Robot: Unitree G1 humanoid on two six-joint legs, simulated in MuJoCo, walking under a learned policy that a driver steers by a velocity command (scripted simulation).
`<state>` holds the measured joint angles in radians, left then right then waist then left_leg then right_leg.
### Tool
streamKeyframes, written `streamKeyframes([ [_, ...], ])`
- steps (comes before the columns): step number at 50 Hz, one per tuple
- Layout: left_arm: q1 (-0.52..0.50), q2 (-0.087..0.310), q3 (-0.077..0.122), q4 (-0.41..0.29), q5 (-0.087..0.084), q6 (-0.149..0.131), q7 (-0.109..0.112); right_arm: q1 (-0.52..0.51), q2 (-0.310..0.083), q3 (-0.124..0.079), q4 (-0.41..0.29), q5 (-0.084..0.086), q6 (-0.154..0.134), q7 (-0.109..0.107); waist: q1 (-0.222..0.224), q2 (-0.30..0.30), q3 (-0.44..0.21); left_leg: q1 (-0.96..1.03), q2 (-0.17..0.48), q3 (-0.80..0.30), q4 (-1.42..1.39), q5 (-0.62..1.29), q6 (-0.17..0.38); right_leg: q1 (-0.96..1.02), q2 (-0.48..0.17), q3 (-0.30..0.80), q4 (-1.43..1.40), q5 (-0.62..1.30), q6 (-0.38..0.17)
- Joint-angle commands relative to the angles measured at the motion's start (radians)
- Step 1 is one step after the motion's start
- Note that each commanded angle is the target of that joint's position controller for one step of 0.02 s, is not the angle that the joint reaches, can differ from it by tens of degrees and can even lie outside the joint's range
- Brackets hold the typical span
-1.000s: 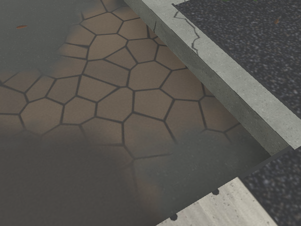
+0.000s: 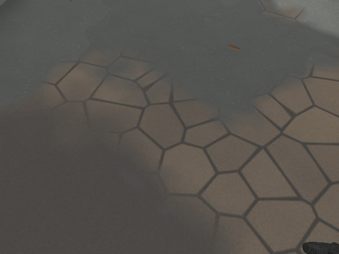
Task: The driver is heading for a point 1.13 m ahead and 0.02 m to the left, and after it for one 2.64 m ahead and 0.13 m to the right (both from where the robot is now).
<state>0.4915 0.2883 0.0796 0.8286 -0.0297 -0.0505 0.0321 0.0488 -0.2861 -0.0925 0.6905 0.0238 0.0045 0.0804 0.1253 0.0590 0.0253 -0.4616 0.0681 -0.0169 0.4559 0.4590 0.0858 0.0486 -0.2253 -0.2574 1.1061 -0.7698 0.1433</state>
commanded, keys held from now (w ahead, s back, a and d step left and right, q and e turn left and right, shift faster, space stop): w+q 0.26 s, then w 0.50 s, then w+e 0.24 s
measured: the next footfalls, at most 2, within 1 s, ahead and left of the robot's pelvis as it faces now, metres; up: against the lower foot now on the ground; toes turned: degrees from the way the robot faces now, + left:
right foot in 0.40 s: +0.46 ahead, -0.05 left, +0.00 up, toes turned +16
left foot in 0.90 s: +0.62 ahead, +0.27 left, +0.00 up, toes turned +14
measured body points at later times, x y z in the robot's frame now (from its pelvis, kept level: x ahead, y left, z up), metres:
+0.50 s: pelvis +0.31 +0.02 -0.06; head +0.33 +0.01 +0.39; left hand +0.42 +0.31 -0.13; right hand +0.45 -0.23 -0.19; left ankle +0.14 +0.10 -0.69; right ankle +0.42 -0.06 -0.78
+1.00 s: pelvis +0.55 +0.14 -0.04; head +0.58 +0.17 +0.40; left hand +0.51 +0.42 -0.18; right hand +0.79 -0.06 -0.13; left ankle +0.58 +0.26 -0.78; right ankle +0.47 -0.03 -0.70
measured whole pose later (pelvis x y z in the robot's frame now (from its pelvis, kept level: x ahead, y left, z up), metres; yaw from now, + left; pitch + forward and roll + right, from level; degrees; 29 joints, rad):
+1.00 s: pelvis +0.55 +0.14 -0.04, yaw +12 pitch +2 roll +0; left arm 0.38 0.29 0.06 0.85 -0.04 -0.07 0.01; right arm 0.08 -0.24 -0.04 0.76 0.00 -0.10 0.02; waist 0.03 -0.04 0.01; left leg -0.37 -0.01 0.04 0.50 -0.17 0.03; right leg -0.35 -0.02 0.07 1.06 -0.43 -0.01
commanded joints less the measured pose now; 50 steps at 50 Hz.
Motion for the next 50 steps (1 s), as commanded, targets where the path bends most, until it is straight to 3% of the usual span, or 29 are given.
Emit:
streamKeyframes([
  [1,-0.035,0.044,0.019,-0.054,0.019,-0.030,-0.017,0.438,-0.303,-0.079,0.165,-0.053,-0.006,-0.040,-0.226,0.248,-0.124,0.966,0.046,-0.082,0.218,0.501,0.106,-0.844,0.126,0.115,0.928,-0.191,-0.040],
  [2,0.048,0.065,-0.005,-0.099,0.025,-0.068,-0.028,0.463,-0.328,-0.068,0.141,-0.036,-0.037,-0.030,-0.195,0.295,-0.386,1.121,0.150,-0.270,0.355,0.613,0.246,-0.952,0.130,0.314,0.997,-0.131,-0.031],
  [3,-0.010,0.097,-0.001,-0.134,0.018,-0.079,-0.019,0.448,-0.285,-0.070,0.137,-0.008,-0.031,-0.031,-0.213,0.178,-0.454,1.059,0.173,-0.343,0.245,0.350,0.295,-0.983,0.097,0.336,0.910,-0.078,-0.028],
  [4,-0.073,0.105,-0.008,-0.157,-0.007,-0.089,-0.016,0.464,-0.241,-0.059,0.139,0.004,-0.027,-0.039,-0.212,0.067,-0.439,1.002,0.209,-0.462,0.091,-0.147,0.307,-1.067,0.080,0.348,0.778,0.060,-0.066],
  [5,-0.160,0.071,-0.017,-0.182,-0.036,-0.091,-0.001,0.407,-0.260,-0.058,0.151,0.009,-0.023,-0.050,-0.170,0.042,-0.353,0.816,0.264,-0.709,-0.070,-0.643,0.334,-1.124,0.097,0.316,0.783,0.170,-0.066],
  [6,-0.194,0.136,-0.001,-0.175,-0.037,-0.090,0.011,0.263,-0.194,-0.026,0.078,-0.010,-0.054,-0.045,-0.135,-0.068,-0.262,0.590,0.323,-0.778,-0.100,-0.683,0.311,-1.067,0.068,0.407,0.548,0.379,-0.110],
  [7,-0.219,0.147,0.007,-0.167,-0.005,-0.065,0.025,0.148,-0.158,-0.013,0.050,-0.021,-0.071,-0.045,-0.087,-0.090,-0.137,0.350,0.295,-0.712,-0.120,-0.535,0.289,-0.960,0.061,0.408,0.402,0.435,-0.108],
  [8,-0.206,0.112,0.003,-0.157,0.028,-0.051,0.023,0.095,-0.147,-0.008,0.050,-0.024,-0.076,-0.055,-0.049,-0.060,-0.069,0.178,0.226,-0.592,-0.113,-0.450,0.272,-0.839,0.044,0.411,0.246,0.456,-0.068],
  [10,-0.260,0.091,-0.002,-0.183,0.058,-0.057,0.008,0.077,-0.136,-0.005,0.049,-0.025,-0.079,-0.088,-0.056,0.000,-0.032,0.034,0.125,-0.424,-0.128,-0.288,0.244,-0.688,0.053,0.380,-0.041,0.547,-0.033],
  [12,-0.331,0.051,-0.017,-0.195,0.054,-0.069,-0.012,0.118,-0.125,-0.005,0.060,-0.009,-0.072,-0.113,-0.100,0.045,-0.061,-0.004,0.007,-0.261,-0.115,-0.264,0.184,-0.505,0.129,0.312,-0.315,0.776,-0.041],
  [16,-0.456,0.049,-0.012,-0.238,0.026,-0.062,-0.042,0.287,-0.105,-0.005,0.117,0.013,-0.056,-0.113,-0.173,0.009,-0.038,0.175,0.053,-0.318,-0.079,-0.407,0.147,-0.486,0.206,0.284,-0.501,0.815,-0.093],
  [18,-0.447,0.064,-0.003,-0.241,0.027,-0.067,-0.049,0.313,-0.107,-0.007,0.129,0.010,-0.047,-0.114,-0.157,0.026,-0.013,0.265,0.076,-0.355,-0.032,-0.412,0.120,-0.486,0.211,0.281,-0.558,0.771,-0.142],
  [20,-0.263,0.103,0.021,-0.194,0.035,-0.076,-0.049,0.280,-0.091,-0.002,0.114,-0.002,-0.045,-0.106,-0.056,0.019,-0.092,0.254,-0.003,-0.297,0.172,-0.220,0.074,-0.244,0.223,0.276,-0.578,0.760,-0.208],
  [21,-0.104,0.163,0.037,-0.172,0.044,-0.076,-0.048,0.319,-0.047,0.014,0.098,-0.022,-0.048,-0.098,-0.015,-0.119,-0.222,0.101,-0.086,-0.229,0.460,-0.394,0.031,0.033,0.072,0.459,-0.560,0.750,-0.290],
  [22,0.015,0.222,0.057,-0.116,0.042,-0.068,-0.057,0.454,0.016,0.032,0.108,0.010,-0.062,-0.090,-0.047,-0.427,-0.347,-0.174,-0.227,-0.166,0.813,-0.961,-0.031,0.272,-0.153,0.962,-0.741,0.456,-0.463],
  [23,-0.021,0.134,0.035,-0.126,0.018,-0.067,-0.058,0.388,-0.079,0.016,0.107,0.019,-0.067,-0.085,-0.036,-0.317,-0.234,-0.325,-0.164,-0.192,0.893,-1.028,-0.026,0.233,-0.163,1.077,-0.828,0.180,-0.436],
  [24,-0.105,0.092,0.022,-0.138,0.017,-0.061,-0.052,0.239,-0.119,0.003,0.071,0.017,-0.068,-0.083,-0.024,-0.199,-0.079,-0.365,-0.112,-0.161,0.888,-0.934,-0.020,0.090,-0.126,0.935,-0.842,0.176,-0.393],
  [25,-0.174,0.087,0.017,-0.148,0.031,-0.052,-0.052,0.167,-0.101,0.006,0.047,0.003,-0.067,-0.083,-0.053,-0.113,-0.012,-0.332,-0.065,-0.115,0.827,-0.861,-0.020,-0.045,-0.080,0.807,-0.854,0.297,-0.372],
  [26,-0.215,0.077,0.014,-0.149,0.036,-0.052,-0.052,0.148,-0.086,0.005,0.041,-0.010,-0.068,-0.083,-0.084,-0.096,0.012,-0.283,-0.030,-0.106,0.744,-0.811,-0.024,-0.141,-0.041,0.720,-0.868,0.412,-0.361],
  [30,-0.227,0.079,0.014,-0.129,0.025,-0.063,-0.053,0.171,-0.033,0.017,0.057,-0.017,-0.057,-0.081,-0.125,-0.152,-0.034,-0.155,0.010,-0.055,0.540,-0.747,-0.053,-0.223,0.013,0.535,-0.933,0.658,-0.358],
  [35,-0.168,0.134,0.029,-0.083,0.009,-0.050,-0.035,0.007,-0.014,0.036,0.017,-0.018,-0.074,-0.072,-0.081,-0.139,-0.027,-0.135,0.003,-0.026,0.225,-0.497,-0.085,-0.201,0.025,0.418,-0.959,0.712,-0.343],
  [40,-0.079,0.137,0.026,-0.022,0.000,-0.034,-0.035,-0.110,-0.028,0.039,-0.018,-0.008,-0.090,-0.054,-0.044,-0.149,0.012,-0.069,-0.031,-0.008,0.081,-0.459,-0.085,-0.166,0.005,0.411,-0.916,0.708,-0.329],
  [42,-0.086,0.155,0.030,-0.013,-0.002,-0.024,-0.032,-0.099,-0.055,0.031,-0.022,-0.006,-0.104,-0.048,-0.071,-0.164,0.014,-0.018,-0.041,-0.012,0.032,-0.513,-0.063,-0.141,-0.017,0.446,-0.872,0.728,-0.315],
  [44,-0.110,0.157,0.026,-0.013,-0.003,-0.018,-0.028,0.049,-0.105,0.005,0.024,-0.013,-0.112,-0.053,-0.158,-0.154,-0.057,0.217,-0.069,0.015,-0.021,-0.540,-0.030,-0.176,0.024,0.423,-0.724,0.883,-0.279],
  [45,-0.125,0.115,0.010,-0.025,0.005,-0.021,-0.028,0.212,-0.161,-0.018,0.061,-0.023,-0.115,-0.062,-0.235,-0.119,-0.164,0.462,0.013,-0.060,-0.003,-0.541,0.012,-0.285,0.082,0.373,-0.505,0.866,-0.240],
  [46,-0.062,0.010,-0.023,-0.060,0.020,-0.034,-0.028,0.355,-0.267,-0.045,0.080,-0.043,-0.108,-0.073,-0.252,0.101,-0.328,0.844,0.276,-0.404,-0.009,-0.599,0.126,-0.626,0.214,0.277,-0.126,0.529,-0.168],
  [47,-0.022,0.025,-0.022,-0.052,-0.003,-0.045,-0.025,0.385,-0.224,-0.034,0.097,-0.032,-0.099,-0.069,-0.247,0.224,-0.392,0.860,0.361,-0.671,-0.128,-0.773,0.206,-0.783,0.245,0.361,0.075,0.192,-0.153],
  [48,-0.085,0.124,0.006,-0.059,-0.022,-0.048,-0.023,0.322,-0.149,-0.011,0.091,-0.022,-0.100,-0.068,-0.244,0.124,-0.245,0.740,0.319,-0.557,-0.156,-0.843,0.167,-0.850,0.188,0.398,0.151,0.255,-0.162],
  [50,-0.170,0.115,0.012,-0.075,-0.010,-0.036,-0.018,0.191,-0.069,0.015,0.081,-0.023,-0.105,-0.065,-0.194,0.059,-0.092,0.517,0.235,-0.337,-0.219,-0.740,0.112,-0.820,0.124,0.371,0.096,0.415,-0.163],
])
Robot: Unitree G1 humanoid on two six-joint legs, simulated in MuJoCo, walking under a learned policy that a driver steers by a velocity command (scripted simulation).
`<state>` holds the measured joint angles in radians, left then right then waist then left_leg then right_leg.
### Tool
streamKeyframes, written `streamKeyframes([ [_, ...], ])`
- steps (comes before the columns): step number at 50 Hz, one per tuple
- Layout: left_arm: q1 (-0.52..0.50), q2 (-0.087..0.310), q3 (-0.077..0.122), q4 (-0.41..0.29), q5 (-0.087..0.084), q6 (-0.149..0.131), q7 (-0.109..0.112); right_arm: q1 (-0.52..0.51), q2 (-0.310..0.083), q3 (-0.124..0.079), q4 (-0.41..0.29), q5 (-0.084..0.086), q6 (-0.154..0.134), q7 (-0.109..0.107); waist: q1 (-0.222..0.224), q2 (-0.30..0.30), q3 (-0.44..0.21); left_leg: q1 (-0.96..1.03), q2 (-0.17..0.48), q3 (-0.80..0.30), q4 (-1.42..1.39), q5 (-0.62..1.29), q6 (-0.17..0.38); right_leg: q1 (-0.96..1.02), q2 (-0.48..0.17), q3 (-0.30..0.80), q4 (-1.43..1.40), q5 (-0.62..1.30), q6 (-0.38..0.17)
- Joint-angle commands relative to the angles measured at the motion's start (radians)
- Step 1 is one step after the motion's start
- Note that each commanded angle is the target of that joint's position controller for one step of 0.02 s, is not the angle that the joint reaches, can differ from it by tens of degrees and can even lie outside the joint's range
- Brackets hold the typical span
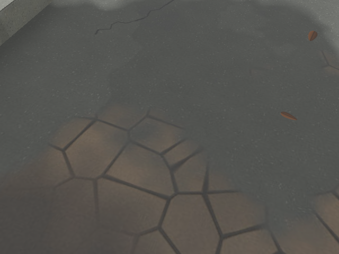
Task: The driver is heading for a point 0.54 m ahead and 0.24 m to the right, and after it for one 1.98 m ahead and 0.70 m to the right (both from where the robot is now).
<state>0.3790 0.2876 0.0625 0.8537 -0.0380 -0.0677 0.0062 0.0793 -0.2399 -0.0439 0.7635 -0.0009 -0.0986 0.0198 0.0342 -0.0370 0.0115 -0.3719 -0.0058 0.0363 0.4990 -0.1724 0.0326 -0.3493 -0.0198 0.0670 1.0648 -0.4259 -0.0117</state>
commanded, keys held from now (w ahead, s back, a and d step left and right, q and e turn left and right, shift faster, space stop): w+e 0.68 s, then e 0.32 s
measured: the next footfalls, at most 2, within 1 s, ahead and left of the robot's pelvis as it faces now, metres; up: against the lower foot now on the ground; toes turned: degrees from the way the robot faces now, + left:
right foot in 0.42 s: +0.37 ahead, -0.15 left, +0.00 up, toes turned -17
left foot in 0.88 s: +0.69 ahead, -0.07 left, +0.00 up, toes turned -35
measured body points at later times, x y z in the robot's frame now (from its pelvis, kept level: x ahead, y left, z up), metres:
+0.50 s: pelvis +0.27 -0.05 -0.02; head +0.31 -0.07 +0.43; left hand +0.53 +0.14 -0.10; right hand +0.23 -0.34 -0.15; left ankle +0.12 +0.12 -0.64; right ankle +0.33 -0.14 -0.73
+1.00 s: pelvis +0.51 -0.08 -0.01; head +0.55 -0.10 +0.44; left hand +0.75 +0.11 -0.12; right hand +0.54 -0.40 -0.09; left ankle +0.66 -0.04 -0.73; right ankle +0.36 -0.14 -0.65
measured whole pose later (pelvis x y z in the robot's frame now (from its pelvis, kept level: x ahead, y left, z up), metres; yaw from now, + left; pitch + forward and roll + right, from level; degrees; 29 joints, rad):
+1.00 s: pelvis +0.51 -0.08 -0.01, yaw -36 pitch +2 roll +0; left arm 0.29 0.33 0.08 0.67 -0.02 0.03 0.03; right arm 0.05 -0.25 -0.04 0.69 -0.02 -0.05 0.00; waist 0.04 -0.03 0.05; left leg -0.44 -0.01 0.01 0.52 -0.11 0.01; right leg -0.44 0.06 0.11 1.21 -0.55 0.06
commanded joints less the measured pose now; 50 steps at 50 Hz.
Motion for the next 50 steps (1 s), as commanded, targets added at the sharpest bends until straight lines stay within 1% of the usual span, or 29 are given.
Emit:
streamKeyframes([
  [1,-0.062,0.106,0.034,-0.100,0.006,-0.009,0.008,0.123,-0.092,-0.027,0.011,-0.006,-0.008,-0.003,-0.074,0.165,-0.040,0.350,0.279,-0.314,-0.294,-0.037,0.149,-0.383,-0.104,0.052,0.097,0.124,-0.008],
  [4,-0.053,0.050,0.027,-0.104,0.003,0.018,0.000,0.100,-0.101,-0.034,0.035,-0.014,-0.024,-0.005,-0.036,0.137,-0.011,0.264,0.256,-0.164,-0.344,0.160,0.145,-0.337,-0.117,0.048,0.060,0.213,0.002],
  [6,-0.088,0.043,0.026,-0.124,0.008,0.026,-0.002,0.113,-0.124,-0.041,0.054,-0.017,-0.027,-0.012,-0.034,0.105,0.004,0.265,0.260,-0.095,-0.352,0.267,0.153,-0.372,-0.114,0.057,-0.003,0.284,0.014],
  [11,-0.237,0.017,0.007,-0.182,0.015,0.020,-0.032,0.145,-0.164,-0.045,0.082,-0.007,-0.014,-0.028,-0.077,0.079,0.044,0.282,0.231,0.058,-0.374,0.298,0.126,-0.331,-0.093,-0.026,-0.290,0.500,0.003],
  [16,-0.376,0.020,-0.003,-0.265,0.014,0.022,-0.067,0.237,-0.204,-0.054,0.119,0.009,0.022,-0.032,-0.115,0.068,0.083,0.459,0.282,0.118,-0.300,0.432,0.108,-0.377,-0.065,-0.099,-0.419,0.421,-0.038],
  [19,-0.319,0.065,0.019,-0.282,0.017,0.029,-0.077,0.224,-0.252,-0.067,0.107,0.015,0.047,-0.046,-0.050,0.124,0.009,0.513,0.287,0.162,-0.110,0.898,0.077,-0.220,0.026,-0.184,-0.425,0.264,-0.093],
  [20,-0.223,0.100,0.038,-0.264,0.014,0.033,-0.074,0.217,-0.264,-0.071,0.100,0.015,0.056,-0.051,0.007,0.136,-0.046,0.496,0.279,0.171,0.033,0.996,0.066,-0.095,0.063,-0.197,-0.435,0.229,-0.121],
  [21,-0.062,0.153,0.069,-0.225,0.014,0.035,-0.061,0.198,-0.259,-0.068,0.092,0.018,0.058,-0.055,0.098,0.111,-0.125,0.391,0.244,0.188,0.249,0.928,0.035,0.149,0.092,-0.179,-0.515,0.296,-0.161],
  [22,0.064,0.240,0.097,-0.197,0.013,0.048,-0.035,0.227,-0.205,-0.049,0.069,-0.009,0.045,-0.053,0.126,-0.039,-0.219,0.116,0.182,0.188,0.569,0.460,-0.006,0.464,-0.069,0.075,-0.523,0.338,-0.224],
  [23,-0.009,0.302,0.096,-0.231,0.012,0.038,-0.033,0.281,-0.091,-0.011,0.013,-0.017,0.010,-0.034,0.013,-0.237,-0.317,-0.303,-0.060,0.043,0.917,-0.385,-0.059,0.743,-0.308,0.688,-0.679,0.208,-0.436],
  [24,0.024,0.219,0.073,-0.237,0.019,0.028,-0.038,0.178,-0.190,-0.032,-0.004,0.014,-0.032,-0.013,0.093,-0.105,-0.372,-0.403,-0.010,-0.152,0.963,-0.371,-0.038,0.755,-0.319,0.726,-0.760,0.157,-0.416],
  [25,-0.007,0.177,0.060,-0.232,0.026,0.016,-0.037,0.104,-0.199,-0.033,-0.037,0.045,-0.049,-0.005,0.082,-0.060,-0.235,-0.444,0.034,-0.143,0.913,-0.294,-0.017,0.645,-0.282,0.571,-0.762,0.203,-0.367],
  [26,-0.067,0.154,0.053,-0.233,0.023,0.008,-0.039,0.098,-0.177,-0.027,-0.036,0.032,-0.053,-0.010,0.025,0.046,-0.130,-0.406,0.078,-0.137,0.802,-0.227,-0.015,0.479,-0.230,0.446,-0.769,0.314,-0.328],
  [27,-0.124,0.122,0.043,-0.244,0.026,0.003,-0.036,0.104,-0.186,-0.035,-0.025,0.009,-0.046,-0.018,-0.010,0.054,-0.094,-0.341,0.109,-0.133,0.708,-0.192,-0.023,0.364,-0.196,0.365,-0.779,0.408,-0.303],
  [28,-0.154,0.109,0.036,-0.259,0.036,0.003,-0.031,0.124,-0.188,-0.039,-0.021,0.002,-0.032,-0.017,-0.039,0.036,-0.070,-0.280,0.121,-0.134,0.673,-0.170,-0.034,0.277,-0.171,0.326,-0.802,0.463,-0.298],
  [31,-0.152,0.135,0.042,-0.257,0.029,-0.002,-0.017,0.121,-0.152,-0.033,-0.038,-0.015,-0.001,-0.020,-0.060,0.021,-0.047,-0.228,0.113,-0.103,0.532,-0.110,-0.087,0.140,-0.139,0.253,-0.838,0.550,-0.304],
  [34,-0.118,0.165,0.052,-0.242,0.023,0.006,0.001,0.001,-0.116,-0.016,-0.075,-0.017,0.003,-0.021,-0.020,-0.007,-0.016,-0.191,0.076,-0.086,0.289,0.098,-0.113,0.068,-0.076,0.176,-0.835,0.482,-0.255],
  [36,-0.093,0.175,0.056,-0.230,0.023,0.018,0.008,-0.071,-0.107,-0.010,-0.097,-0.016,-0.001,-0.016,0.009,-0.031,-0.005,-0.120,0.024,-0.069,0.143,0.220,-0.114,0.033,-0.043,0.150,-0.789,0.536,-0.212],
  [38,-0.051,0.181,0.060,-0.210,0.019,0.032,0.012,-0.098,-0.122,-0.015,-0.114,-0.007,-0.004,-0.010,0.023,-0.052,-0.030,-0.072,-0.014,-0.076,0.079,0.263,-0.107,0.060,-0.047,0.181,-0.734,0.564,-0.181],
  [40,-0.046,0.166,0.058,-0.207,0.015,0.046,0.020,-0.088,-0.151,-0.027,-0.119,-0.004,-0.005,-0.005,0.011,-0.071,-0.054,-0.053,-0.026,-0.110,0.024,0.226,-0.091,0.123,-0.062,0.249,-0.656,0.534,-0.158],
  [42,-0.084,0.152,0.057,-0.224,0.018,0.054,0.029,-0.038,-0.176,-0.042,-0.111,-0.005,-0.011,-0.003,-0.027,-0.097,-0.070,-0.004,-0.022,-0.123,-0.022,0.186,-0.061,0.163,-0.064,0.312,-0.562,0.524,-0.132],
  [43,-0.116,0.133,0.052,-0.239,0.017,0.055,0.030,0.017,-0.183,-0.048,-0.099,-0.012,-0.016,-0.006,-0.064,-0.093,-0.091,0.080,-0.003,-0.110,-0.082,0.259,-0.038,0.151,-0.028,0.304,-0.483,0.500,-0.099],
  [44,-0.109,0.079,0.035,-0.260,0.028,0.051,0.029,0.092,-0.229,-0.059,-0.098,-0.031,-0.020,-0.014,-0.085,-0.018,-0.189,0.274,0.126,-0.197,-0.062,0.465,0.019,0.080,0.034,0.251,-0.291,0.367,-0.053],
  [45,0.069,0.006,0.013,-0.248,0.044,0.050,0.027,0.132,-0.266,-0.060,-0.107,-0.051,-0.007,-0.023,-0.015,0.231,-0.311,0.571,0.394,-0.463,0.005,0.856,0.165,-0.155,0.154,0.147,0.001,-0.301,0.015],
  [46,0.184,0.098,0.021,-0.246,0.017,0.049,0.020,0.172,-0.270,-0.069,-0.084,-0.021,0.016,-0.014,0.000,0.356,-0.421,0.636,0.516,-0.723,-0.040,0.610,0.281,-0.277,0.108,0.115,0.201,-0.324,0.042],
  [47,0.100,0.172,0.044,-0.228,0.004,0.065,0.024,0.114,-0.195,-0.052,-0.120,-0.016,0.029,-0.019,-0.032,0.225,-0.325,0.550,0.439,-0.633,-0.089,0.387,0.247,-0.330,0.058,0.110,0.278,-0.219,0.074],
  [48,-0.007,0.197,0.053,-0.245,0.007,0.085,0.031,0.066,-0.149,-0.035,-0.131,-0.018,0.044,-0.025,-0.051,0.158,-0.229,0.443,0.375,-0.484,-0.111,0.272,0.200,-0.349,0.033,0.066,0.275,-0.143,0.087],
  [49,-0.051,0.195,0.058,-0.251,0.012,0.105,0.038,0.023,-0.130,-0.025,-0.136,-0.020,0.057,-0.029,-0.044,0.131,-0.165,0.331,0.323,-0.391,-0.136,0.224,0.181,-0.324,0.008,0.050,0.258,-0.102,0.097],
  [50,-0.060,0.175,0.057,-0.263,0.012,0.120,0.039,-0.010,-0.138,-0.025,-0.130,-0.023,0.066,-0.033,-0.022,0.152,-0.111,0.223,0.289,-0.324,-0.168,0.189,0.173,-0.281,-0.013,0.038,0.217,-0.075,0.098],
])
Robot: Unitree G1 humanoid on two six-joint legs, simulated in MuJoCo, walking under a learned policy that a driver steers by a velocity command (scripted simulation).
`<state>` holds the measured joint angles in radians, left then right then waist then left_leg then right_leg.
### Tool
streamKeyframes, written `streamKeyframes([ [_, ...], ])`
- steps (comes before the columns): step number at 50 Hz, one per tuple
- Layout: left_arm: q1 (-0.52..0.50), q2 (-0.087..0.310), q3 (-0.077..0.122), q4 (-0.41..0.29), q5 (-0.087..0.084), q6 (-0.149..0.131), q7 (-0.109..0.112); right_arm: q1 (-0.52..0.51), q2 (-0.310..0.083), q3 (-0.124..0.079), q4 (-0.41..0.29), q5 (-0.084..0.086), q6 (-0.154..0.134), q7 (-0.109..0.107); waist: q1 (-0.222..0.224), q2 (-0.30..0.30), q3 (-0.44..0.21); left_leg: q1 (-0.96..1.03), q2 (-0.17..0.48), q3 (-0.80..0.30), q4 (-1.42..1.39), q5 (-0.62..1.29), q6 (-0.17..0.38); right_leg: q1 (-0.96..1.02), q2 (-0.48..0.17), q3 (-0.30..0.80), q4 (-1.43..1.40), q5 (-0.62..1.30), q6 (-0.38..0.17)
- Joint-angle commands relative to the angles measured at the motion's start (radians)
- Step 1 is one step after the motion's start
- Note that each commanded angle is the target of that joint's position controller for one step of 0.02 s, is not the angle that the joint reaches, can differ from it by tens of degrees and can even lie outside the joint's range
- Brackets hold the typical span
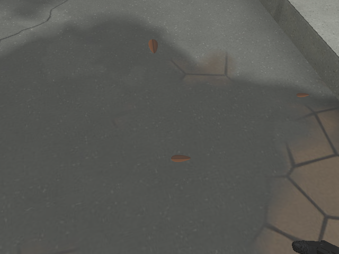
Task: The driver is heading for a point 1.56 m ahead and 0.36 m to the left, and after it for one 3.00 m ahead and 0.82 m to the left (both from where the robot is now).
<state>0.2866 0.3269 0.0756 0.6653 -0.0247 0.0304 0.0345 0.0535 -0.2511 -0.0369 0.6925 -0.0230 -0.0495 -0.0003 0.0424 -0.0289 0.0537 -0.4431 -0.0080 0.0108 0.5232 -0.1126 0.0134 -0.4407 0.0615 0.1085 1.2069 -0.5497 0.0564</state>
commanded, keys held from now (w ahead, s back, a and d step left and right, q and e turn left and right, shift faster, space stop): e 0.18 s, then q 0.82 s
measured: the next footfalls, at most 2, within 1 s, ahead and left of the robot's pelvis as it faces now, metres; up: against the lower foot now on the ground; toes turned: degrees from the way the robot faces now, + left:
right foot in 0.30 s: +0.07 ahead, -0.14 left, +0.00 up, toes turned -9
left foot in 0.72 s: +0.05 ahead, +0.10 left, +0.00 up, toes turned +6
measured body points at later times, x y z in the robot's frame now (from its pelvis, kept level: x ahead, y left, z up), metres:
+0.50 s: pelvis +0.04 -0.03 +0.01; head +0.05 -0.05 +0.46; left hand +0.24 +0.19 -0.07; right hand +0.10 -0.32 -0.12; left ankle +0.04 +0.12 -0.67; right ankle +0.03 -0.13 -0.73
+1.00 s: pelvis +0.02 +0.02 +0.02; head +0.05 +0.06 +0.47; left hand +0.12 +0.34 -0.09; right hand +0.21 -0.24 -0.06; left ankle +0.01 +0.09 -0.73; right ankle +0.07 -0.15 -0.65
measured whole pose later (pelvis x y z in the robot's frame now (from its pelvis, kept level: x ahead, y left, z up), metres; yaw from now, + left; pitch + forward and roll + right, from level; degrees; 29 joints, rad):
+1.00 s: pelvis +0.02 +0.02 +0.02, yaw +12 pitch +2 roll -3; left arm 0.10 0.32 0.10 0.75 0.00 0.02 0.06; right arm 0.19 -0.30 -0.06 0.70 0.01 0.02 -0.03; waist -0.01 -0.02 0.04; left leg -0.25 -0.06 -0.09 0.43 -0.20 0.07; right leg -0.52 0.00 0.08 0.98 -0.33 0.10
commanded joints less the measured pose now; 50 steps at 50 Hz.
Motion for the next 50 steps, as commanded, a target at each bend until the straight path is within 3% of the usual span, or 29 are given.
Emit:
streamKeyframes([
  [1,0.040,0.103,0.036,-0.078,0.000,0.029,0.011,0.008,-0.143,-0.038,-0.051,-0.007,0.019,-0.016,-0.021,0.168,-0.125,0.214,0.252,-0.222,-0.228,0.118,0.186,-0.129,-0.095,-0.037,0.025,0.078,0.028],
  [4,0.026,0.055,0.022,-0.091,0.009,0.026,0.010,0.019,-0.157,-0.049,-0.030,-0.004,0.018,-0.024,-0.028,0.175,-0.146,0.230,0.269,-0.143,-0.252,0.205,0.223,-0.089,-0.107,-0.072,-0.107,0.113,0.026],
  [7,-0.023,0.050,0.015,-0.110,0.014,0.024,-0.003,0.007,-0.179,-0.059,-0.023,0.007,0.028,-0.027,-0.041,0.159,-0.179,0.252,0.306,-0.101,-0.258,0.201,0.239,-0.032,-0.135,-0.080,-0.242,0.181,0.012],
  [10,-0.053,0.055,0.012,-0.120,0.015,0.028,-0.018,0.008,-0.199,-0.064,-0.010,0.016,0.041,-0.020,-0.051,0.170,-0.163,0.223,0.306,-0.066,-0.261,0.130,0.230,0.056,-0.124,-0.106,-0.366,0.197,-0.012],
  [12,-0.049,0.044,0.008,-0.117,0.023,0.026,-0.025,0.027,-0.201,-0.061,0.011,0.031,0.046,-0.008,-0.043,0.157,-0.158,0.228,0.300,-0.073,-0.233,0.100,0.222,0.121,-0.096,-0.116,-0.493,0.199,-0.037],
  [13,-0.016,0.031,0.006,-0.098,0.027,0.023,-0.029,0.016,-0.190,-0.053,0.020,0.041,0.049,-0.003,-0.018,0.146,-0.159,0.212,0.283,-0.063,-0.201,0.076,0.202,0.194,-0.080,-0.129,-0.617,0.261,-0.056],
  [14,0.020,0.025,0.004,-0.074,0.034,0.020,-0.031,0.016,-0.153,-0.038,0.034,0.049,0.049,0.003,0.004,0.133,-0.156,0.160,0.253,-0.045,-0.161,0.028,0.159,0.304,-0.067,-0.132,-0.762,0.347,-0.080],
  [15,0.025,0.046,0.003,-0.072,0.044,0.018,-0.027,0.064,-0.089,-0.013,0.056,0.040,0.042,0.016,-0.007,0.074,-0.162,0.077,0.198,-0.009,-0.105,-0.075,0.068,0.430,-0.134,-0.040,-0.855,0.452,-0.107],
  [16,0.011,0.117,0.006,-0.091,0.053,0.020,-0.012,0.117,-0.022,0.013,0.049,-0.013,0.032,0.035,-0.072,-0.173,-0.197,-0.026,0.096,0.083,0.103,-0.370,-0.035,0.515,-0.370,0.209,-0.855,0.732,-0.169],
  [17,-0.059,0.109,0.001,-0.098,0.079,0.006,-0.018,0.093,-0.084,-0.009,0.050,0.008,0.039,0.023,-0.045,-0.222,-0.161,0.012,0.079,0.011,0.177,-0.474,-0.066,0.262,-0.440,0.225,-0.904,0.579,-0.303],
  [18,-0.130,0.081,-0.005,-0.105,0.085,-0.014,-0.025,0.069,-0.153,-0.026,0.058,0.027,0.050,0.013,-0.045,-0.167,-0.103,0.053,0.084,-0.014,0.246,-0.414,-0.076,0.196,-0.370,0.155,-0.929,0.467,-0.293],
  [19,-0.162,0.076,-0.004,-0.090,0.080,-0.031,-0.026,0.078,-0.163,-0.037,0.069,0.035,0.059,0.005,-0.052,-0.173,-0.078,0.030,0.065,-0.013,0.295,-0.368,-0.081,0.187,-0.328,0.093,-0.928,0.453,-0.261],
  [21,-0.173,0.091,0.003,-0.071,0.060,-0.044,-0.017,0.118,-0.190,-0.059,0.095,0.031,0.079,-0.012,-0.049,-0.161,-0.061,-0.016,0.056,-0.040,0.427,-0.355,-0.098,0.213,-0.324,0.045,-0.901,0.592,-0.252],
  [24,-0.153,0.078,0.006,-0.052,0.044,-0.036,0.001,0.131,-0.160,-0.063,0.084,0.049,0.083,-0.019,-0.040,-0.114,-0.086,-0.093,0.046,-0.043,0.515,-0.367,-0.110,0.314,-0.349,0.009,-0.859,0.755,-0.278],
  [28,-0.169,0.080,0.018,-0.038,0.042,-0.015,0.014,0.091,-0.106,-0.044,0.044,0.046,0.094,-0.011,-0.015,-0.107,-0.115,-0.054,0.065,0.004,0.375,-0.355,-0.112,0.360,-0.370,-0.025,-0.834,0.762,-0.290],
  [31,-0.177,0.103,0.031,-0.023,0.036,-0.007,0.011,0.104,-0.120,-0.045,0.022,0.046,0.099,0.004,-0.016,-0.117,-0.136,0.013,0.055,0.042,0.280,-0.334,-0.088,0.364,-0.396,-0.030,-0.817,0.794,-0.296],
  [33,-0.196,0.115,0.037,-0.013,0.022,-0.005,0.011,0.138,-0.125,-0.049,0.018,0.045,0.101,0.015,-0.041,-0.120,-0.138,0.073,0.044,0.067,0.177,-0.276,-0.056,0.349,-0.401,-0.049,-0.785,0.782,-0.273],
  [35,-0.195,0.106,0.039,0.010,0.003,-0.003,0.012,0.204,-0.136,-0.058,0.033,0.039,0.101,0.020,-0.079,-0.097,-0.139,0.210,0.010,0.082,-0.036,-0.087,0.001,0.281,-0.361,-0.115,-0.694,0.658,-0.191],
  [36,-0.147,0.073,0.035,0.028,0.013,-0.006,0.008,0.219,-0.199,-0.078,0.030,0.033,0.100,0.010,-0.064,0.048,-0.134,0.323,0.072,-0.058,-0.128,0.155,0.052,0.159,-0.287,-0.204,-0.535,0.457,-0.100],
  [37,-0.193,0.005,0.010,-0.027,0.067,-0.011,0.002,0.235,-0.335,-0.109,0.009,0.029,0.094,-0.009,-0.049,0.368,-0.115,0.464,0.338,-0.439,-0.141,0.576,0.218,-0.162,-0.116,-0.269,-0.240,-0.053,0.021],
  [38,-0.297,0.039,0.019,-0.051,0.051,-0.017,0.010,0.266,-0.309,-0.096,-0.008,-0.013,0.071,0.004,-0.133,0.265,-0.175,0.422,0.412,-0.531,-0.179,0.539,0.362,-0.220,-0.058,-0.094,-0.056,-0.178,0.021],
  [39,-0.298,0.069,0.030,-0.040,0.025,-0.015,0.012,0.223,-0.284,-0.088,-0.015,-0.016,0.050,0.008,-0.109,0.168,-0.149,0.407,0.366,-0.449,-0.186,0.452,0.336,-0.241,-0.079,-0.048,0.007,-0.111,0.008],
  [40,-0.273,0.075,0.036,-0.021,0.021,-0.012,0.017,0.165,-0.262,-0.085,-0.021,0.007,0.040,0.002,-0.075,0.125,-0.121,0.394,0.307,-0.381,-0.180,0.360,0.278,-0.255,-0.094,-0.036,-0.004,-0.013,0.000],
  [41,-0.257,0.081,0.041,-0.003,0.028,-0.009,0.025,0.124,-0.225,-0.074,-0.029,0.030,0.041,-0.006,-0.061,0.106,-0.107,0.385,0.273,-0.349,-0.180,0.312,0.236,-0.262,-0.104,-0.027,-0.032,0.054,0.004],
  [42,-0.237,0.085,0.045,0.005,0.033,-0.009,0.029,0.102,-0.208,-0.066,-0.036,0.041,0.045,-0.015,-0.045,0.119,-0.107,0.359,0.245,-0.324,-0.185,0.307,0.218,-0.229,-0.101,-0.025,-0.041,0.113,0.012],
  [44,-0.207,0.068,0.044,0.014,0.028,-0.015,0.025,0.117,-0.200,-0.062,-0.045,0.034,0.053,-0.025,-0.039,0.134,-0.132,0.360,0.216,-0.308,-0.190,0.309,0.215,-0.193,-0.077,-0.031,-0.046,0.184,0.024],
  [50,-0.233,0.052,0.036,0.009,0.023,-0.030,0.020,0.137,-0.229,-0.074,-0.064,0.034,0.067,-0.038,-0.064,0.157,-0.111,0.362,0.186,-0.365,-0.196,0.115,0.210,-0.159,-0.059,-0.011,-0.311,0.235,0.051],
])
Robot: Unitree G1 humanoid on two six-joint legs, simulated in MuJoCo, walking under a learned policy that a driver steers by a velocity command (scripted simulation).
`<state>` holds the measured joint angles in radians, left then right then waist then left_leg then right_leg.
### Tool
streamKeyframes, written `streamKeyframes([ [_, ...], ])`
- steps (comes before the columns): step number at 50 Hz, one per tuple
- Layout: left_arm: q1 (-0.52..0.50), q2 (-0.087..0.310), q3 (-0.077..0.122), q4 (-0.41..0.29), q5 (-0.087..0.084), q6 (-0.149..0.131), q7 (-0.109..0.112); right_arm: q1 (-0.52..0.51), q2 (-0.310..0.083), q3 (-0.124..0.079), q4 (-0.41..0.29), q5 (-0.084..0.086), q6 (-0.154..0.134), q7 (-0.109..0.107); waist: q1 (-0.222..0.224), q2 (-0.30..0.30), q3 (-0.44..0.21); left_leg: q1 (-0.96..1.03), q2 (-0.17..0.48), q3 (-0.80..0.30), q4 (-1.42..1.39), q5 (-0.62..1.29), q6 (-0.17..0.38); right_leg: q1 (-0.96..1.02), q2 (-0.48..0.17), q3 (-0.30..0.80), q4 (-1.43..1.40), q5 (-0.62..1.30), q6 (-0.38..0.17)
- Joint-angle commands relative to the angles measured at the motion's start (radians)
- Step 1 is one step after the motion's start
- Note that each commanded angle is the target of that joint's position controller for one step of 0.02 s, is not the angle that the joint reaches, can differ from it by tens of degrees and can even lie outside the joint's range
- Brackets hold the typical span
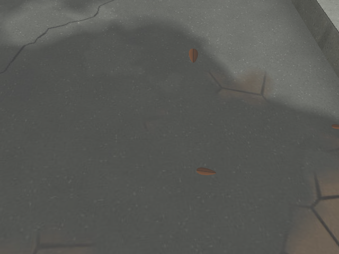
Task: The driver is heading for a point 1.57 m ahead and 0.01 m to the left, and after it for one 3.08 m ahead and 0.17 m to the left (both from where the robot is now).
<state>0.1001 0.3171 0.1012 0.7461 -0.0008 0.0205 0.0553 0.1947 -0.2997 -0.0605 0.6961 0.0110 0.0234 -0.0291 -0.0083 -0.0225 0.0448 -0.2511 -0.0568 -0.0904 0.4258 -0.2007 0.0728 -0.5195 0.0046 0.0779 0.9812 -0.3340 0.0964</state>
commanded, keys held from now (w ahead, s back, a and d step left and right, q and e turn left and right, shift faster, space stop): q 0.22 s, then no key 0.78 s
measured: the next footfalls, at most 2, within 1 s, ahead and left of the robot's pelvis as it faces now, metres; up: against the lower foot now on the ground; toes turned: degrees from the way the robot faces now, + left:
right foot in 0.26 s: +0.08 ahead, -0.14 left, +0.00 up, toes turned +15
left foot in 0.60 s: +0.00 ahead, +0.11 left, +0.00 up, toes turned +11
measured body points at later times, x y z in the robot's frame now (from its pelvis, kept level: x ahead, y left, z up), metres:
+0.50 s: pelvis +0.01 -0.04 +0.00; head +0.05 -0.05 +0.44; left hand +0.08 +0.26 -0.10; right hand +0.22 -0.28 -0.11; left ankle -0.05 +0.10 -0.70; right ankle +0.04 -0.15 -0.75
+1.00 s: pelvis +0.00 +0.00 -0.01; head +0.01 +0.01 +0.44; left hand +0.02 +0.30 -0.14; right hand +0.19 -0.21 -0.12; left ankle -0.04 +0.10 -0.75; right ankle +0.04 -0.15 -0.75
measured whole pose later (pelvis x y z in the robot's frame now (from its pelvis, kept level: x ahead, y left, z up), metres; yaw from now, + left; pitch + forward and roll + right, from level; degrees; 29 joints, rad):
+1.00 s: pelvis +0.00 +0.00 -0.01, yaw +14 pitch -2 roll +0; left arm 0.19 0.28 0.04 0.92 0.01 0.00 0.03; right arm 0.21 -0.23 -0.02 0.76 -0.01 0.00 -0.01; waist 0.02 0.00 0.03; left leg -0.17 -0.04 -0.05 0.50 -0.30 0.03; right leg -0.18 -0.05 0.05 0.46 -0.25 0.07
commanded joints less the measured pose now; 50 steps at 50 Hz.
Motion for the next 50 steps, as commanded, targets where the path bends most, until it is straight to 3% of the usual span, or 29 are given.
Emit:
streamKeyframes([
  [1,-0.049,0.063,0.010,-0.072,-0.001,-0.023,-0.004,-0.009,-0.185,-0.052,-0.073,-0.001,-0.003,-0.009,-0.016,0.159,-0.095,0.149,0.230,-0.278,-0.100,0.166,0.152,-0.058,0.002,0.023,-0.121,0.019,0.012],
  [4,-0.048,0.069,0.010,-0.073,-0.004,-0.035,-0.013,-0.022,-0.192,-0.057,-0.086,-0.003,0.003,-0.003,-0.022,0.171,-0.087,0.100,0.221,-0.330,-0.089,0.128,0.159,0.010,0.016,0.029,-0.206,-0.005,0.007],
  [8,-0.028,0.080,0.012,-0.075,-0.011,-0.057,-0.031,-0.049,-0.193,-0.060,-0.106,0.002,0.013,0.005,-0.019,0.180,-0.114,0.108,0.214,-0.412,-0.041,0.248,0.157,0.095,0.037,0.031,-0.316,-0.034,-0.013],
  [11,0.039,0.083,0.016,-0.059,-0.013,-0.071,-0.046,-0.088,-0.183,-0.057,-0.124,0.018,0.023,0.002,0.025,0.177,-0.135,0.102,0.173,-0.438,0.023,0.311,0.114,0.230,0.043,0.014,-0.547,0.090,-0.043],
  [12,0.074,0.099,0.022,-0.047,-0.008,-0.073,-0.047,-0.087,-0.164,-0.051,-0.128,0.021,0.025,-0.003,0.039,0.157,-0.145,0.061,0.141,-0.408,0.060,0.234,0.072,0.324,0.000,0.022,-0.643,0.225,-0.064],
  [13,0.080,0.156,0.031,-0.056,0.010,-0.068,-0.044,-0.032,-0.112,-0.036,-0.127,0.006,0.024,-0.003,0.006,0.008,-0.180,-0.035,0.062,-0.306,0.208,-0.013,0.013,0.441,-0.177,0.179,-0.666,0.346,-0.130],
  [14,0.047,0.218,0.037,-0.060,0.036,-0.057,-0.042,0.007,-0.106,-0.037,-0.141,0.007,0.015,-0.003,-0.046,-0.231,-0.121,-0.241,-0.112,-0.123,0.375,-0.410,-0.049,0.458,-0.337,0.396,-0.673,0.569,-0.297],
  [15,0.046,0.164,0.025,-0.074,0.038,-0.060,-0.042,0.017,-0.187,-0.059,-0.128,-0.011,0.006,-0.003,-0.017,-0.199,-0.129,-0.270,-0.055,-0.104,0.614,-0.484,-0.100,0.403,-0.422,0.464,-0.674,0.562,-0.404],
  [16,0.010,0.118,0.009,-0.085,0.025,-0.061,-0.038,0.022,-0.220,-0.074,-0.108,-0.003,0.007,-0.001,-0.024,-0.131,-0.110,-0.272,-0.034,-0.112,0.711,-0.416,-0.117,0.379,-0.369,0.375,-0.662,0.516,-0.386],
  [17,-0.024,0.096,0.001,-0.086,0.012,-0.058,-0.037,0.027,-0.199,-0.074,-0.086,-0.002,0.015,-0.003,-0.034,-0.096,-0.089,-0.275,-0.028,-0.105,0.742,-0.356,-0.135,0.369,-0.295,0.281,-0.649,0.454,-0.334],
  [18,-0.031,0.085,-0.005,-0.085,0.000,-0.056,-0.035,0.025,-0.174,-0.068,-0.078,-0.004,0.023,-0.006,-0.026,-0.093,-0.077,-0.294,-0.030,-0.105,0.756,-0.310,-0.149,0.379,-0.260,0.237,-0.642,0.437,-0.310],
  [20,-0.008,0.081,-0.014,-0.071,0.000,-0.049,-0.033,0.008,-0.117,-0.049,-0.083,0.002,0.027,-0.002,-0.011,-0.107,-0.075,-0.264,-0.031,-0.072,0.700,-0.266,-0.166,0.379,-0.217,0.162,-0.639,0.500,-0.307],
  [24,0.006,0.095,-0.015,-0.058,0.005,-0.033,-0.034,-0.046,-0.053,-0.015,-0.104,-0.003,0.021,0.005,0.024,-0.169,-0.108,-0.119,0.039,0.027,0.363,-0.271,-0.174,0.406,-0.199,0.112,-0.619,0.510,-0.308],
  [26,0.036,0.122,-0.011,-0.046,0.000,-0.024,-0.038,-0.044,-0.071,-0.019,-0.097,0.003,0.019,0.007,0.041,-0.179,-0.110,-0.051,0.038,0.064,0.224,-0.222,-0.168,0.402,-0.212,0.134,-0.607,0.514,-0.315],
  [28,0.030,0.111,-0.021,-0.036,-0.013,-0.022,-0.042,0.018,-0.071,-0.021,-0.062,0.000,0.016,0.010,0.003,-0.152,-0.100,0.076,0.027,0.090,-0.039,-0.012,-0.136,0.360,-0.196,0.122,-0.578,0.490,-0.283],
  [29,0.072,0.094,-0.029,-0.019,-0.015,-0.031,-0.044,0.020,-0.090,-0.022,-0.061,-0.009,0.015,0.009,0.006,-0.120,-0.099,0.162,0.047,0.050,-0.118,0.095,-0.107,0.313,-0.181,0.116,-0.576,0.435,-0.234],
  [30,0.094,0.070,-0.040,-0.016,0.008,-0.046,-0.051,0.032,-0.142,-0.028,-0.072,-0.018,0.015,0.000,0.024,-0.019,-0.136,0.271,0.152,-0.062,-0.084,0.300,-0.072,0.244,-0.142,0.072,-0.526,0.327,-0.163],
  [31,0.128,0.021,-0.053,-0.015,0.025,-0.059,-0.056,-0.008,-0.174,-0.031,-0.066,-0.029,0.017,-0.001,0.083,0.166,-0.142,0.198,0.215,-0.115,-0.024,0.303,0.003,0.251,-0.053,-0.025,-0.530,0.123,-0.095],
  [32,0.075,0.044,-0.054,-0.009,0.033,-0.059,-0.053,-0.038,-0.096,-0.014,-0.076,-0.031,0.009,0.012,0.045,0.145,-0.130,0.106,0.205,-0.116,-0.038,0.157,0.035,0.326,-0.055,-0.032,-0.541,0.105,-0.056],
  [33,0.037,0.061,-0.049,-0.007,0.028,-0.057,-0.053,-0.041,-0.067,-0.005,-0.070,-0.036,0.002,0.018,0.029,0.120,-0.098,0.085,0.170,-0.096,-0.045,0.067,0.014,0.329,-0.048,-0.036,-0.538,0.146,-0.044],
  [35,0.033,0.066,-0.046,0.006,0.018,-0.047,-0.044,-0.024,-0.086,-0.007,-0.056,-0.035,-0.013,0.019,0.019,0.122,-0.056,0.059,0.142,-0.081,-0.049,0.059,-0.016,0.319,-0.046,-0.038,-0.524,0.189,-0.048],
  [37,0.050,0.065,-0.047,0.023,0.014,-0.043,-0.039,-0.003,-0.075,-0.001,-0.042,-0.030,-0.023,0.016,0.023,0.120,-0.039,0.046,0.138,-0.077,-0.044,0.089,-0.024,0.322,-0.052,-0.032,-0.533,0.205,-0.050],
  [50,0.086,0.073,-0.043,0.149,0.007,-0.035,-0.021,0.016,-0.057,0.007,0.018,-0.024,-0.033,0.015,0.022,0.042,-0.044,0.064,0.111,-0.054,-0.039,0.153,-0.019,0.358,-0.062,-0.031,-0.551,0.250,-0.030],
])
